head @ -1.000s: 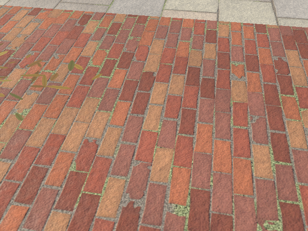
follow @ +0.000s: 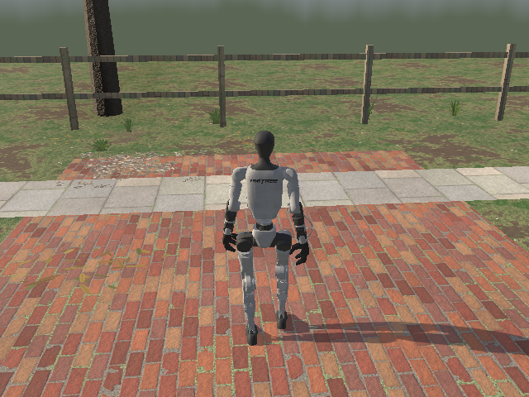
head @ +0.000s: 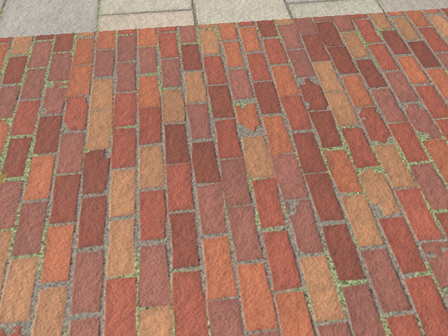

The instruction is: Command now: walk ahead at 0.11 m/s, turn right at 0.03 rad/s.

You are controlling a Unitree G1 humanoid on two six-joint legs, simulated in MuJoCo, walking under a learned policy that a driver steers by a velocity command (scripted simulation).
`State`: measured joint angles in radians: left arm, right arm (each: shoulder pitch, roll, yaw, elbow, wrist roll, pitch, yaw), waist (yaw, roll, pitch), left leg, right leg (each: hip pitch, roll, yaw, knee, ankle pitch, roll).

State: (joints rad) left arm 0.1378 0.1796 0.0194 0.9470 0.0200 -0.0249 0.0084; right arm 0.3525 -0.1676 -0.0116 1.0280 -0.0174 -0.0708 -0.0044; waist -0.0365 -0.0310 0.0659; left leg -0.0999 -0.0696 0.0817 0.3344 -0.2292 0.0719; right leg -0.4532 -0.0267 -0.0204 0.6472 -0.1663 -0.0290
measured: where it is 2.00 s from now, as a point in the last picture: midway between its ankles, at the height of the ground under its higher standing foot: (220, 223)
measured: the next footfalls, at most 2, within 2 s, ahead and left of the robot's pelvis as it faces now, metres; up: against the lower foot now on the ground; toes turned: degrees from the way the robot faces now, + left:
right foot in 0.06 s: +0.13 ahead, -0.10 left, +0.00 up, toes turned -1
left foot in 0.32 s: +0.03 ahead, +0.08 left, +0.00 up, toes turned +3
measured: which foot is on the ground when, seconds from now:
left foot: down 0.00-0.08, up 0.10-0.30, down 0.32-0.68, up 0.70-1.00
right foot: up 0.00-0.04, down 0.06-0.36, up 0.38-0.64, down 0.66-1.00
